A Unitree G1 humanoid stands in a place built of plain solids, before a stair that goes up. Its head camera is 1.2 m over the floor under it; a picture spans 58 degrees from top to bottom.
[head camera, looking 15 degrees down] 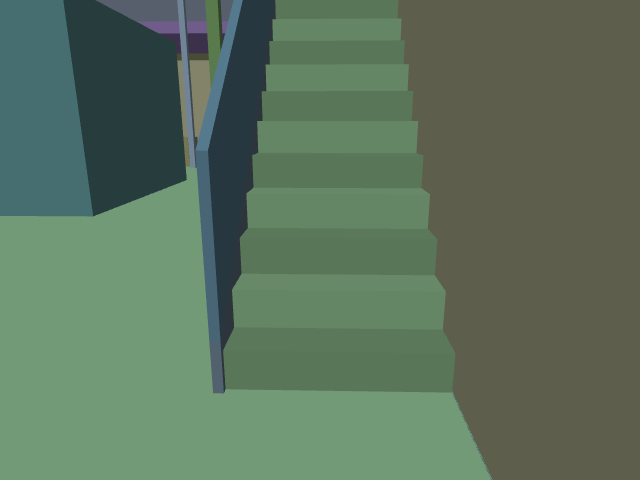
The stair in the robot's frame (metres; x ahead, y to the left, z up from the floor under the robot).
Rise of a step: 0.20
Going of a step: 0.24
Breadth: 1.06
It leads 1 degrees to the right of straight ahead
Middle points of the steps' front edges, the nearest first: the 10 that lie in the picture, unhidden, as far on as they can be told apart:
1.76 -0.08 0.20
2.00 -0.09 0.41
2.23 -0.10 0.61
2.47 -0.10 0.81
2.70 -0.11 1.02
2.94 -0.11 1.22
3.18 -0.12 1.42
3.41 -0.12 1.63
3.65 -0.13 1.83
3.88 -0.14 2.03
